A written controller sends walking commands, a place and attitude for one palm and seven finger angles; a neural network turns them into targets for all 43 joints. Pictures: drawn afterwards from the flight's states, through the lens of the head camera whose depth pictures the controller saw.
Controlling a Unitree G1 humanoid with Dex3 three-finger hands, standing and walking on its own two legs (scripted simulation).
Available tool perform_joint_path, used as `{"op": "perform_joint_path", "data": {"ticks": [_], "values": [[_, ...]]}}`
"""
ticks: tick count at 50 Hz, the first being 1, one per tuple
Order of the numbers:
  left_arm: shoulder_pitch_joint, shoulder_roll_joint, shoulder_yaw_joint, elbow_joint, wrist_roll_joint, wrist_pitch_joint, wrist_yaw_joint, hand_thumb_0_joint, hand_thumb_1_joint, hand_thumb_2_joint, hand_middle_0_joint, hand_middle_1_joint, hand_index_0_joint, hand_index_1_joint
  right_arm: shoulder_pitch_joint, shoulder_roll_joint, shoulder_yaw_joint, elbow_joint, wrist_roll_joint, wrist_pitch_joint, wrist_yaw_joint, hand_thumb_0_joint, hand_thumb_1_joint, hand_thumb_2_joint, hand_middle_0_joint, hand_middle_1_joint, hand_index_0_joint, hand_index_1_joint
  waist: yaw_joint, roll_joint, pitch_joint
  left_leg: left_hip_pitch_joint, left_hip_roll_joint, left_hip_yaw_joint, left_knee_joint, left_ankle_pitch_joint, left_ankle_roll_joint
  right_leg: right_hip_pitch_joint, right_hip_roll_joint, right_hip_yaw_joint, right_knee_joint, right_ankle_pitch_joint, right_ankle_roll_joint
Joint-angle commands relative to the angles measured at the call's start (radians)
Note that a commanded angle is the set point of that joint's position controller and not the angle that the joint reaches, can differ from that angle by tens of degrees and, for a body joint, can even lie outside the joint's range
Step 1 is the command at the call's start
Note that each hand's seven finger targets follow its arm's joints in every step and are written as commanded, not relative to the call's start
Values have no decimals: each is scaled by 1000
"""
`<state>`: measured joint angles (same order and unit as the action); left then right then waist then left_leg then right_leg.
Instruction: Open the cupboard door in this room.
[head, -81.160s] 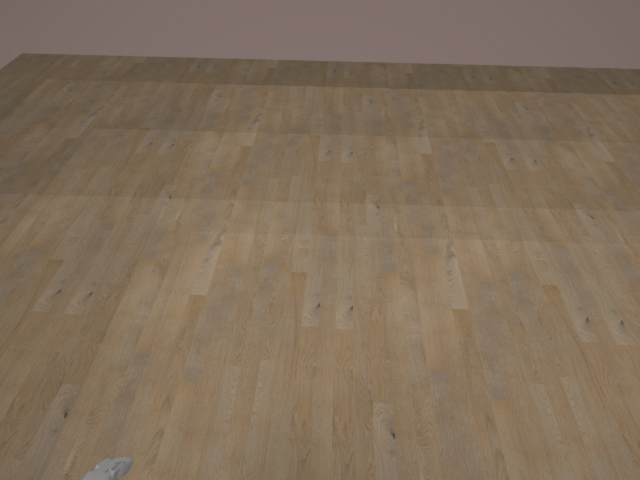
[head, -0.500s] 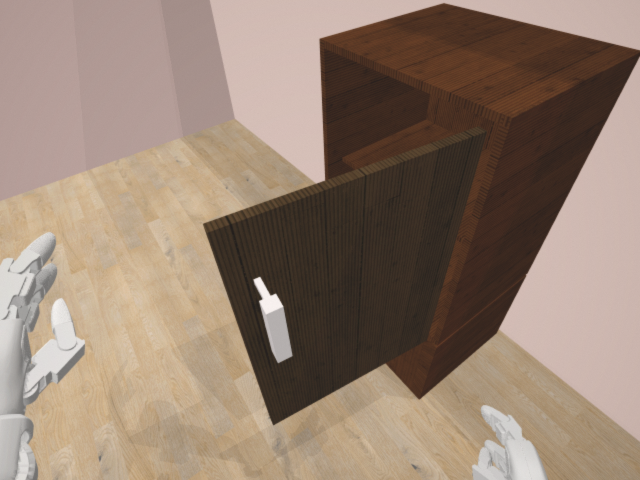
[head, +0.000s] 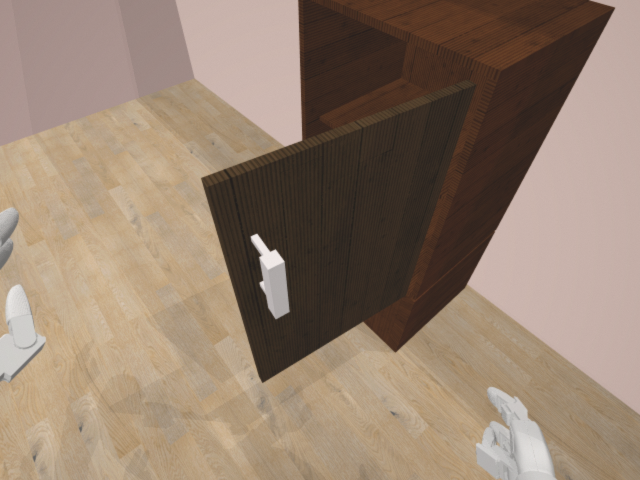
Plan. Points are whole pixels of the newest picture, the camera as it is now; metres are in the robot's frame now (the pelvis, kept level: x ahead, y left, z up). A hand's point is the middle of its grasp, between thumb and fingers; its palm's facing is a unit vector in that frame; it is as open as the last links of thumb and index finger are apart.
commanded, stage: step back with the hand held close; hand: left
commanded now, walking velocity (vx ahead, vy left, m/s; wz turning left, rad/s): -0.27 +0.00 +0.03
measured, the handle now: (268, 276) +0.38 +0.10 +0.02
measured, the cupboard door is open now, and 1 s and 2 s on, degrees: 82 82 82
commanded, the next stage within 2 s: stop stepping back and stand still in 0.68 s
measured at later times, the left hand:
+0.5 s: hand out of the picture +0.13 +0.29 +0.18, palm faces +0.49 -0.72 -0.49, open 7.4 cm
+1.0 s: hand out of the picture +0.02 +0.24 +0.15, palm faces +0.41 -0.78 -0.47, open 7.4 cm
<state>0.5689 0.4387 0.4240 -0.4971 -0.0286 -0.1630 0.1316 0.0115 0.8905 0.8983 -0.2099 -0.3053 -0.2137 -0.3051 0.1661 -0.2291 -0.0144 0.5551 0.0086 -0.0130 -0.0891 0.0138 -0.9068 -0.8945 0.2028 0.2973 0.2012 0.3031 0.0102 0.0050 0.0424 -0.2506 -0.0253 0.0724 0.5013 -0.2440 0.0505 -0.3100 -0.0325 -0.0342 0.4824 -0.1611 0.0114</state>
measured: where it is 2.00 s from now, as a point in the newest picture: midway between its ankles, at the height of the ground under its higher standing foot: outside the picture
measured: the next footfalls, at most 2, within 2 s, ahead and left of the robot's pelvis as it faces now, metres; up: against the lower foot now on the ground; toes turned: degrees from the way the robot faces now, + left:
right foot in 0.66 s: -0.19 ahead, -0.13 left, +0.00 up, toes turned +5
left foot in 0.90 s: -0.07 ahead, +0.05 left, +0.00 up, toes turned -1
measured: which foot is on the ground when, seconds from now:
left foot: down 0.00-0.74, up 0.76-0.88, down 0.90-1.00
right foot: down 0.00-0.34, up 0.36-0.64, down 0.66-1.00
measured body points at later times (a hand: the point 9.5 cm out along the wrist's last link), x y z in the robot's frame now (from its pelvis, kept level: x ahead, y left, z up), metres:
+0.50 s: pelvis -0.07 +0.01 +0.00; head -0.05 +0.03 +0.45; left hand +0.09 +0.32 +0.20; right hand +0.09 -0.22 -0.08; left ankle +0.02 +0.09 -0.74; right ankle -0.13 -0.13 -0.69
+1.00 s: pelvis -0.18 -0.03 -0.01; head -0.17 -0.02 +0.44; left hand +0.00 +0.28 +0.18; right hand +0.00 -0.29 -0.07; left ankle -0.11 +0.05 -0.74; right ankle -0.25 -0.13 -0.74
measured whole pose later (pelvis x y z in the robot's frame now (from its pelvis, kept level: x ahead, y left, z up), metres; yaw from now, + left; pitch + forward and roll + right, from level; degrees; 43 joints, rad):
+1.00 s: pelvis -0.18 -0.03 -0.01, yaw -2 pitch +1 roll +0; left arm 0.57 0.43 0.43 -0.46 -0.06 -0.16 0.15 0.01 0.89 0.90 -0.21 -0.31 -0.21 -0.31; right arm 0.17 -0.26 -0.01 0.61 0.02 -0.09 -0.09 0.01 -0.91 -0.89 0.20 0.30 0.20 0.30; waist 0.01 -0.02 -0.03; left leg -0.36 -0.05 0.05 0.51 -0.18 0.07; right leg -0.17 0.03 0.01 0.55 -0.40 -0.01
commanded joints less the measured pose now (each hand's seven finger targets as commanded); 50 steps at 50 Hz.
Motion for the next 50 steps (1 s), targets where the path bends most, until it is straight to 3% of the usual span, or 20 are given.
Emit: {"op": "perform_joint_path", "data": {"ticks": [1, 7, 11, 13, 15, 17, 19, 21, 26, 29, 32, 35, 37, 38, 40, 42, 44, 45, 47, 50], "values": [[-36, 128, 110, -169, 8, -62, 27, 0, 900, 900, -200, -300, -200, -300, -86, -135, -42, -162, -5, -65, -11, 0, -900, -900, 200, 300, 200, 300, 4, 66, -97, -294, 160, -166, -192, -101, 24, 254, -9, 84, 76, 90, -8], [-127, 158, 129, -203, 41, -90, 39, 0, 900, 900, -200, -300, -200, -300, -62, -144, -44, -160, -12, -89, -14, 0, -900, -900, 200, 300, 200, 300, -6, 9, -48, -406, 132, -179, -125, -399, 47, 191, -41, 166, 1, -168, -21], [-137, 164, 119, -247, 27, -110, 53, 0, 900, 900, -200, -300, -200, -300, -33, -121, -34, -139, -13, -107, -8, 0, -900, -900, 200, 300, 200, 300, -18, -72, -84, -135, 52, -124, 118, -270, -3, -111, -142, 237, -168, -353, -78], [-107, 165, 121, -256, 16, -115, 63, 0, 900, 900, -200, -300, -200, -300, -30, -116, -28, -124, -15, -110, -10, 0, -900, -900, 200, 300, 200, 300, -22, -55, -114, -59, 55, -137, 117, -230, -12, -161, -151, 195, -150, -331, -84], [-102, 167, 132, -290, 15, -122, 67, 0, 900, 900, -200, -300, -200, -300, -40, -133, -27, -136, -16, -115, -16, 0, -900, -900, 200, 300, 200, 300, -20, 94, -97, -158, 120, -227, -57, -329, 9, -104, -67, 123, -23, -328, -40], [-75, 174, 179, -272, 37, -127, 71, 0, 900, 900, -200, -300, -200, -300, -69, -148, -35, -141, -25, -124, -25, 0, -900, -900, 200, 300, 200, 300, 1, 335, -102, -512, 309, -461, -398, -582, 85, 233, 86, 31, 415, -164, 13], [-106, 186, 183, -287, 34, -126, 67, 0, 900, 900, -200, -300, -200, -300, -49, -109, -44, -125, -30, -139, -17, 0, -900, -900, 200, 300, 200, 300, -10, 197, -125, -394, 348, -453, -374, -359, 110, 129, 82, 80, 588, -244, 3], [-43, 164, 177, -232, 22, -120, 63, 0, 900, 900, -200, -300, -200, -300, -53, -110, -55, -116, -22, -153, -5, 0, -900, -900, 200, 300, 200, 300, -2, 117, -131, -276, 322, -384, -297, -234, 115, 69, 80, 80, 527, -291, -2], [-29, 105, 75, -239, -12, -87, 48, 0, 900, 900, -200, -300, -200, -300, -45, -112, -37, -55, -33, -169, 16, 0, -900, -900, 200, 300, 200, 300, -11, 185, -159, 37, 268, -303, -295, 100, 60, -6, 86, 24, 173, -346, -8], [-59, 132, 74, -267, -22, -87, 36, 0, 900, 900, -200, -300, -200, -300, -49, -119, -36, -28, -37, -171, 26, 0, -900, -900, 200, 300, 200, 300, 4, 211, -270, 216, 249, -251, -207, 497, 34, 40, 84, 23, -31, -210, -16], [-34, 220, 143, -326, -28, -102, 19, 0, 900, 900, -200, -300, -200, -300, -78, -114, -33, -46, -37, -150, 32, 0, -900, -900, 200, 300, 200, 300, 21, 150, -372, 320, 208, -189, -107, 677, 10, 73, 68, 35, -123, 13, -21], [4, 276, 227, -331, -54, -126, 10, 0, 900, 900, -200, -300, -200, -300, -135, -96, -24, -92, -22, -123, 32, 0, -900, -900, 200, 300, 200, 300, 28, 12, -380, 225, 134, -75, -20, 516, -8, 105, -16, 86, -112, 352, -4], [43, 316, 283, -323, -65, -131, 12, 0, 900, 900, -200, -300, -200, -300, -158, -77, -9, -132, 12, -105, 22, 0, -900, -900, 200, 300, 200, 300, 38, -247, -359, 2, 25, -4, 157, 46, -44, 211, -157, 118, -115, 895, 57], [98, 304, 293, -265, -57, -124, 9, 0, 900, 900, -200, -300, -200, -300, -172, -84, -10, -145, 30, -104, 17, 0, -900, -900, 200, 300, 200, 300, 42, -277, -291, -159, -14, -28, 276, -147, -43, 233, -207, 134, -82, 1029, 64], [158, 259, 271, -202, -46, -90, -3, 0, 900, 900, -200, -300, -200, -300, -165, -64, -6, -140, 20, -97, 14, 0, -900, -900, 200, 300, 200, 300, 31, -174, -215, -225, -4, -48, 309, -159, -40, 201, -213, 133, -59, 924, 4], [130, 188, 199, -198, -47, -61, -1, 0, 900, 900, -200, -300, -200, -300, -152, -76, 7, -127, 2, -90, 8, 0, -900, -900, 200, 300, 200, 300, -11, -6, -182, -105, 7, -23, 165, -7, -43, 131, -171, 135, -34, 723, -66], [65, 168, 149, -177, -52, -50, 21, 0, 900, 900, -200, -300, -200, -300, -89, -112, 1, -80, -5, -93, -8, 0, -900, -900, 200, 300, 200, 300, -44, 104, -181, 133, 42, -45, 1, 356, -28, 18, -87, 62, -5, 493, -9], [21, 162, 121, -184, -47, -45, 28, 0, 900, 900, -200, -300, -200, -300, -66, -138, -12, -79, -2, -103, -12, 0, -900, -900, 200, 300, 200, 300, -34, 129, -201, 193, 115, -114, -26, 499, 1, -11, -32, 52, 22, 295, 33], [-65, 154, 65, -155, -39, -50, 27, 0, 900, 900, -200, -300, -200, -300, -28, -150, -28, -79, 24, -128, -11, 0, -900, -900, 200, 300, 200, 300, -23, 58, -139, 203, 211, -214, -105, 384, 36, -65, 4, 69, 26, -198, 54], [-95, 174, 78, -192, -16, -47, 39, 0, 900, 900, -200, -300, -200, -300, -49, -140, -17, -92, -14, -149, -19, 0, -900, -900, 200, 300, 200, 300, -16, 125, -136, 52, 224, -347, -240, 188, 43, 46, 41, 54, 82, -239, 4]]}}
